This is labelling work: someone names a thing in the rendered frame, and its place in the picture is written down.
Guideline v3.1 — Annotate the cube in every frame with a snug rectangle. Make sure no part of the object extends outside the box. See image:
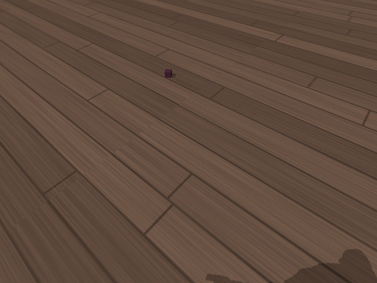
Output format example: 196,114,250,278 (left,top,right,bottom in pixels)
164,69,172,78

